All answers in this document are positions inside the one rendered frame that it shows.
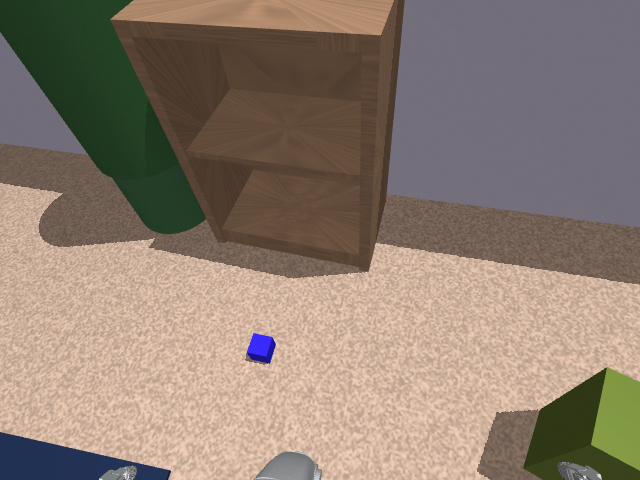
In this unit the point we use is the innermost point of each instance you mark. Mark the right robot hand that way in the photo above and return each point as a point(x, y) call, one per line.
point(570, 471)

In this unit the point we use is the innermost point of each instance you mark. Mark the potted plant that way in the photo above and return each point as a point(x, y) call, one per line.
point(74, 54)

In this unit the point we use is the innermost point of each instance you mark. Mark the bookshelf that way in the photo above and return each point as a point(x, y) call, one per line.
point(280, 113)

